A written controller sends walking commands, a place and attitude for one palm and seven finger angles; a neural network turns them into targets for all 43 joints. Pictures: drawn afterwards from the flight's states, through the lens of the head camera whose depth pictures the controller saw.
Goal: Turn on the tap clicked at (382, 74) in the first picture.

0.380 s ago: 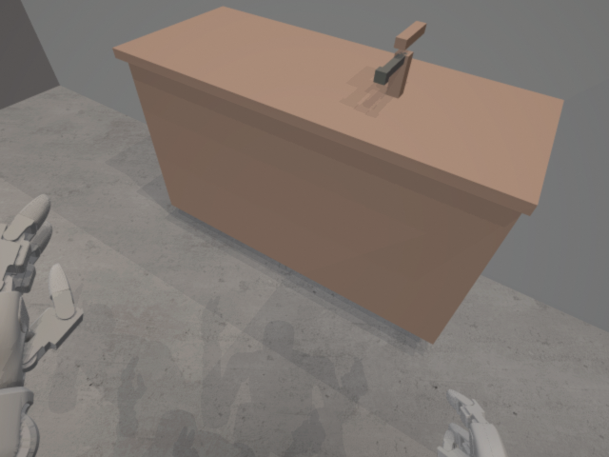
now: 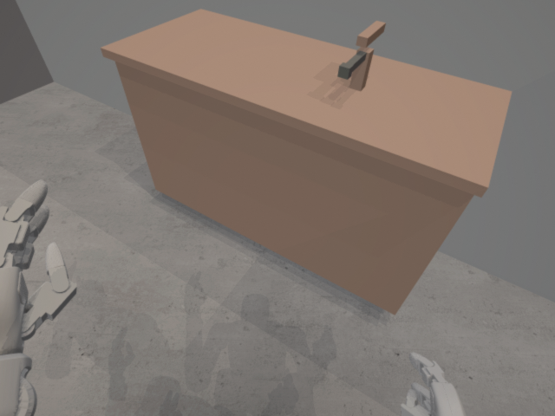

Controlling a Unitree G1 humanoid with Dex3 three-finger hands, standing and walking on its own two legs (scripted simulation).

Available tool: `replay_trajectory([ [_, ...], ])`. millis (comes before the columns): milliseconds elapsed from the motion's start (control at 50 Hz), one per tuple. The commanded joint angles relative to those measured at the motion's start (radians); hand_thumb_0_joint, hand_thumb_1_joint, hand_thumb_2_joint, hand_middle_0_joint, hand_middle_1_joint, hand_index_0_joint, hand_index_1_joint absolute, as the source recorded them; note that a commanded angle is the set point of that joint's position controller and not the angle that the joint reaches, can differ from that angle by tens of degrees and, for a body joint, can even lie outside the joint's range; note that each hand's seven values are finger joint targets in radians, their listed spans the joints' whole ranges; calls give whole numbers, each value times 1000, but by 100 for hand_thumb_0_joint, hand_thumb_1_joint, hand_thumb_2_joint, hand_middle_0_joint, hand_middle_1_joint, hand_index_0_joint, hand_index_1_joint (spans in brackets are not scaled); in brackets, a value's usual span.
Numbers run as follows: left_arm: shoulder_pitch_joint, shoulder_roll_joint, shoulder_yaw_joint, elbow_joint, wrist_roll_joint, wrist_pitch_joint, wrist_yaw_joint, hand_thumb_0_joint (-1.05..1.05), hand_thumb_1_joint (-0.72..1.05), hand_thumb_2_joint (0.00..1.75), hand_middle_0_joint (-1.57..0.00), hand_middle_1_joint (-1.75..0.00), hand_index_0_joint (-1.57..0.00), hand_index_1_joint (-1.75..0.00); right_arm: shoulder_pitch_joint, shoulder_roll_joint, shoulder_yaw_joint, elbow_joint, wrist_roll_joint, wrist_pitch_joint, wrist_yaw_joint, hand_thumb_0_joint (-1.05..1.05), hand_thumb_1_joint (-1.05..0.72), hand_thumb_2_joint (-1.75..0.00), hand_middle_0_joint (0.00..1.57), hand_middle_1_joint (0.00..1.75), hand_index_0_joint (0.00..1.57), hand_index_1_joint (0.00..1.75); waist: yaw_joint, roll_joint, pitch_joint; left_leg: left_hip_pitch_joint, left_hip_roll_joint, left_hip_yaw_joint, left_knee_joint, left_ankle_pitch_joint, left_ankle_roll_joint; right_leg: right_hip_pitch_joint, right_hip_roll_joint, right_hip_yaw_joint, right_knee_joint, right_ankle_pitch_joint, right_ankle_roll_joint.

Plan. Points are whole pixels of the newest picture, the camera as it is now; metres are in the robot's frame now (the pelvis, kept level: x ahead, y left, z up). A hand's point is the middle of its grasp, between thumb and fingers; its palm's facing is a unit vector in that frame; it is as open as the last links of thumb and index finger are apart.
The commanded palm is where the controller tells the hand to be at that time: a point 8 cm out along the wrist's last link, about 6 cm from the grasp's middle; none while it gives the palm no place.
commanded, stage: look at it before walking up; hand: left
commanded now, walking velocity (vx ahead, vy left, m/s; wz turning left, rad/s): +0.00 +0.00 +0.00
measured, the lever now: (345, 71) +0.88 -0.11 +0.10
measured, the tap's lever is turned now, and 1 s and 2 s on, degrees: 0 0 0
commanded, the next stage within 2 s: walk around to get in front in 0.02 s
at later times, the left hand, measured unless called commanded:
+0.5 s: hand (30, 321) +0.17 +0.27 +0.15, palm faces +0.46 -0.79 -0.41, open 7.4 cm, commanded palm +0.12 +0.30 +0.18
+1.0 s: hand out of the picture +0.02 +0.29 +0.15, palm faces +0.72 -0.59 -0.35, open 7.4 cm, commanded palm -0.04 +0.31 +0.18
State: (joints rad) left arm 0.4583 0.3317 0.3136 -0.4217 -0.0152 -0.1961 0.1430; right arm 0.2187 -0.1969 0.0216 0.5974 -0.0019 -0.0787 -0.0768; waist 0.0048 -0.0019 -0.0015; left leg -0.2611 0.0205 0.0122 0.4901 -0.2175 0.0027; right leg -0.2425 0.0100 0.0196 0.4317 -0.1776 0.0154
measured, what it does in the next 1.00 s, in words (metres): steps on the spot, turning left: left foot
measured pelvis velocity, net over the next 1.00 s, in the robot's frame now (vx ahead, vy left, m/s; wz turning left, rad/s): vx -0.07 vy -0.01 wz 0.43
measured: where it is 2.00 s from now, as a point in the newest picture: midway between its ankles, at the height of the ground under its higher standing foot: outside the picture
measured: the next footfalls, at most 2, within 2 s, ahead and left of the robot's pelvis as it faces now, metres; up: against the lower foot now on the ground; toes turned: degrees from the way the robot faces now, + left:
left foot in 0.96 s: -0.08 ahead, +0.12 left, +0.00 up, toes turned +28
right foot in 1.34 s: -0.02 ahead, -0.13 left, +0.00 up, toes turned +35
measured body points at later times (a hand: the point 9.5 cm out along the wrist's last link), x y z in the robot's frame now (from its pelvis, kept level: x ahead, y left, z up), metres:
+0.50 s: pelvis -0.02 +0.00 -0.01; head +0.00 +0.02 +0.44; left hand +0.14 +0.31 +0.17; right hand +0.16 -0.22 -0.09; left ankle +0.03 +0.11 -0.74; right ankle +0.03 -0.13 -0.74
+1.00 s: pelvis -0.07 -0.01 -0.02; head -0.07 +0.01 +0.43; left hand -0.02 +0.32 +0.17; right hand +0.19 -0.18 -0.08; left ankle -0.11 +0.10 -0.74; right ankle +0.00 -0.13 -0.73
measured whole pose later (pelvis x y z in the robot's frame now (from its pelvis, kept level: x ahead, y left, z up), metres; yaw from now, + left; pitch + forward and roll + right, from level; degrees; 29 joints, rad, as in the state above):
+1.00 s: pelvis -0.07 -0.01 -0.02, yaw +24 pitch -1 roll +1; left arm 0.47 0.37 0.35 -0.56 -0.04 -0.16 0.17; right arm 0.21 -0.23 -0.02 0.56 -0.01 -0.05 -0.10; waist 0.01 -0.07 0.04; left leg -0.28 0.01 0.06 0.60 -0.29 0.00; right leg -0.36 -0.15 -0.13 0.75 -0.38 0.04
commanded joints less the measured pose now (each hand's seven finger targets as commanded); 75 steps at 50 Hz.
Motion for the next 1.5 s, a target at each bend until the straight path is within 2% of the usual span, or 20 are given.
replay_trajectory([
  [0,-74,178,123,-229,2,-70,21,0,90,90,-20,-30,-20,-30,-99,-119,-49,-152,-1,-51,-12,0,-90,-90,20,30,20,30,0,74,-98,-37,42,-35,-118,14,5,92,-34,33,-51,54,-16],
  [360,-11,193,149,-288,-9,-62,34,0,90,90,-20,-30,-20,-30,-79,-117,-62,-170,7,-31,-1,0,-90,-90,20,30,20,30,-14,21,-87,-129,36,-118,20,24,25,-1,-151,24,17,-98,-28],
  [520,-21,174,137,-365,-5,-71,23,0,90,90,-20,-30,-20,-30,-71,-122,-69,-157,-11,-71,-4,0,-90,-90,20,30,20,30,-11,252,-109,-106,193,-468,-166,168,143,-38,2,-9,329,-308,30],
  [620,64,185,150,-325,-25,-50,15,0,90,90,-20,-30,-20,-30,-92,-113,-64,-136,-5,-62,18,0,-90,-90,20,30,20,30,5,163,-165,-77,127,-361,-23,333,94,127,-27,14,-6,-66,15],
  [680,-10,206,159,-276,-40,-19,32,0,90,90,-20,-30,-20,-30,-79,-117,-85,-161,15,-38,12,0,-90,-90,20,30,20,30,3,-204,-103,-291,-61,-48,451,-206,-39,86,-406,312,-147,16,-155],
  [720,2,203,151,-231,-20,-12,37,0,90,90,-20,-30,-20,-30,-89,-85,-62,-154,2,-24,6,0,-90,-90,20,30,20,30,-6,-107,-70,-309,-5,-65,640,-229,-44,50,-407,210,-91,218,-181],
  [780,-31,212,150,-214,-3,-26,33,0,90,90,-20,-30,-20,-30,-108,-75,-42,-165,-4,-12,-16,0,-90,-90,20,30,20,30,-1,-138,-45,-193,24,1,495,-217,-39,-2,-329,4,-56,307,-124],
  [900,-49,200,136,-345,-9,-30,52,0,90,90,-20,-30,-20,-30,-68,-82,-52,-184,-19,-20,-30,0,-90,-90,20,30,20,30,-6,-102,-109,13,-23,102,7,-83,-16,44,-307,-53,87,270,-63],
  [920,-74,209,135,-386,-15,-33,54,0,90,90,-20,-30,-20,-30,-52,-93,-57,-188,-16,-20,-30,0,-90,-90,20,30,20,30,-24,-55,-141,90,-1,69,-71,29,-2,23,-274,-90,216,250,-22],
  [960,-66,217,140,-436,-29,-57,45,0,90,90,-20,-30,-20,-30,-66,-132,-69,-206,-10,-45,-14,0,-90,-90,20,30,20,30,-6,337,-138,240,333,-400,-129,685,184,-301,-68,-117,605,-393,76],
  [980,-67,238,159,-434,-4,-67,32,0,90,90,-20,-30,-20,-30,-34,-109,-62,-171,-20,-56,-1,0,-90,-90,20,30,20,30,-20,373,-133,229,366,-531,-138,700,225,-382,-77,-30,727,-463,71],
  [1020,-63,211,135,-445,12,-78,17,0,90,90,-20,-30,-20,-30,-63,-125,-85,-150,-3,-75,27,0,-90,-90,20,30,20,30,-16,201,-122,226,307,-398,-72,572,207,-410,-80,-2,756,-368,63],
  [1080,15,167,121,-386,-16,-50,12,0,90,90,-20,-30,-20,-30,-53,-129,-85,-148,12,-75,39,0,-90,-90,20,30,20,30,-17,245,-83,24,193,-253,-138,243,138,-255,-48,-51,658,-243,71],
  [1260,-74,177,107,-291,-31,0,16,0,90,90,-20,-30,-20,-30,-93,-110,-45,-152,-7,-63,13,0,-90,-90,20,30,20,30,10,242,-40,-199,128,-332,-260,-301,107,118,39,-89,127,-258,38],
  [1280,-89,188,111,-296,-26,4,15,0,90,90,-20,-30,-20,-30,-104,-104,-44,-155,-5,-57,15,0,-90,-90,20,30,20,30,22,204,-48,-236,95,-294,-182,-302,85,186,8,-62,-25,-206,17],
  [1300,-98,227,131,-301,-11,10,21,0,90,90,-20,-30,-20,-30,-95,-87,-41,-157,-5,-48,18,0,-90,-90,20,30,20,30,16,75,-53,-280,23,-209,11,-317,37,187,-140,86,-168,-243,-45],
  [1320,-122,264,138,-307,-7,18,29,0,90,90,-20,-30,-20,-30,-118,-61,-36,-172,-8,-38,19,0,-90,-90,20,30,20,30,23,-198,-42,-353,-84,-50,350,-289,-33,137,-393,394,-279,-308,-144],
  [1340,-189,264,143,-325,-16,14,41,0,90,90,-20,-30,-20,-30,-100,-97,-46,-155,-22,-43,17,0,-90,-90,20,30,20,30,20,-196,-47,-352,-65,-56,585,-258,-49,44,-465,414,-270,-234,-165],
  [1400,-113,211,121,-251,-12,4,28,0,90,90,-20,-30,-20,-30,-110,-88,-46,-138,-10,-26,11,0,-90,-90,20,30,20,30,-7,-133,-45,-310,-10,-34,712,-164,-72,33,-341,73,-151,45,-126],
  [1480,-76,237,170,-240,-6,-26,42,0,90,90,-20,-30,-20,-30,-128,-79,-45,-157,-16,-27,-27,0,-90,-90,20,30,20,30,14,-152,-47,-188,14,58,399,-190,-51,77,-321,-54,-79,330,-114],
])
